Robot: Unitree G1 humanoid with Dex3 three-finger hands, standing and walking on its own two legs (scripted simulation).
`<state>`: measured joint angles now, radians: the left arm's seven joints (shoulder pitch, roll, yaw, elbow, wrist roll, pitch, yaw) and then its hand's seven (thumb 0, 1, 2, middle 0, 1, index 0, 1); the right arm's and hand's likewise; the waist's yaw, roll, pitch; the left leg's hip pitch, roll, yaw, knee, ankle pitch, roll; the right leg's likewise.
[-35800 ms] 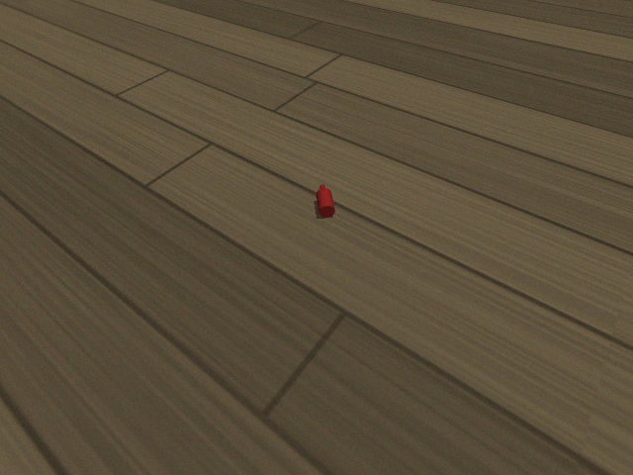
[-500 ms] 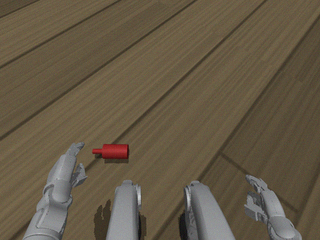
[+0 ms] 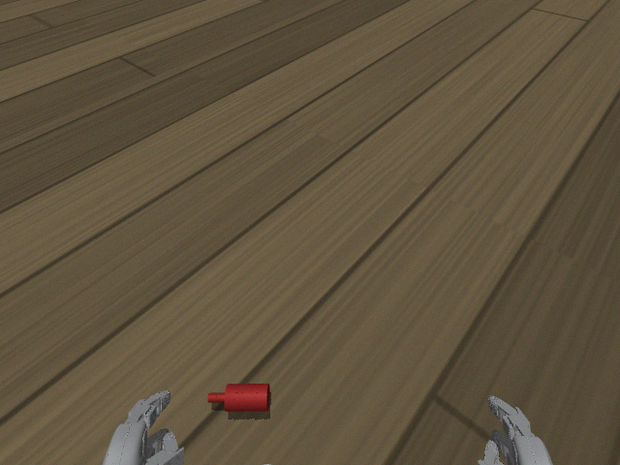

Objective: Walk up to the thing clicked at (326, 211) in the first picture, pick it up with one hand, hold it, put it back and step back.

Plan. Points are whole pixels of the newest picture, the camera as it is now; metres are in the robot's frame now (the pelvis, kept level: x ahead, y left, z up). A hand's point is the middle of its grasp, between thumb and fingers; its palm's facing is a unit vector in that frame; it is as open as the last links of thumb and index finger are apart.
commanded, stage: home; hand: left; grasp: from above
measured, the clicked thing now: (238, 397) +0.44 +0.22 -0.67
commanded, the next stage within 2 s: none
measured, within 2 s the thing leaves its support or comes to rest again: neither
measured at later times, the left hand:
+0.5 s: hand out of the picture +0.16 +0.18 -0.03, palm faces +0.06 -0.98 -0.20, open 7.4 cm
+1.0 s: hand out of the picture +0.16 +0.18 -0.04, palm faces +0.05 -0.98 -0.21, open 7.4 cm
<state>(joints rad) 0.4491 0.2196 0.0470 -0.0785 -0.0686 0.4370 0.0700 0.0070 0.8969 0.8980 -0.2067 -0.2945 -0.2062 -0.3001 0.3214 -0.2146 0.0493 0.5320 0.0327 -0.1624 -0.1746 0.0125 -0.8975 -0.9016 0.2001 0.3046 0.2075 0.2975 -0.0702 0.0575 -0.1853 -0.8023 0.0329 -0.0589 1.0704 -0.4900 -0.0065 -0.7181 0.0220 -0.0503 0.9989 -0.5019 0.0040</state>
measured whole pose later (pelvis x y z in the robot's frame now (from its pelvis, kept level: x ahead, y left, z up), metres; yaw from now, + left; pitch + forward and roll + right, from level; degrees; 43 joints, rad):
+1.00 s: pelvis +0.00 +0.00 +0.01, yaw +0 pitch +9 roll -3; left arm 0.49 0.23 0.03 -0.11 -0.05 0.44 0.02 0.01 0.90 0.90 -0.20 -0.29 -0.20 -0.30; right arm 0.30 -0.22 0.04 0.54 0.01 -0.25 -0.19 0.01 -0.90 -0.90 0.20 0.30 0.21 0.30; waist -0.04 0.05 -0.16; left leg -0.70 0.03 -0.06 1.01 -0.47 -0.01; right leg -0.62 0.02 -0.05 0.94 -0.49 0.00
